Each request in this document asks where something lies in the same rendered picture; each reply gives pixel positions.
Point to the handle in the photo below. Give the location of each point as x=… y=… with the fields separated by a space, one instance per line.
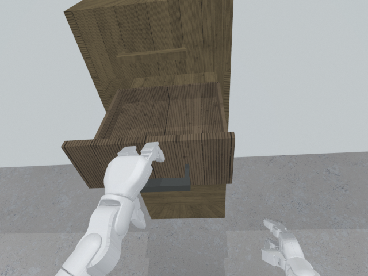
x=151 y=56
x=168 y=184

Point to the left robot hand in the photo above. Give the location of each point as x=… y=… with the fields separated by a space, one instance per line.
x=128 y=173

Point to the right robot hand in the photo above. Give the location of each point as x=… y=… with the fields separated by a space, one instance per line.
x=288 y=247

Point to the right robot forearm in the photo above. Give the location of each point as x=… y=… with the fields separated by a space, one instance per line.
x=299 y=267

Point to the cabinet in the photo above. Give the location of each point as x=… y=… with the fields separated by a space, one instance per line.
x=105 y=28

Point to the left robot forearm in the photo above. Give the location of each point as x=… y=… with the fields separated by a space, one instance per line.
x=99 y=250

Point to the drawer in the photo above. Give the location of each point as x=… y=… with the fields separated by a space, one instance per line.
x=187 y=120

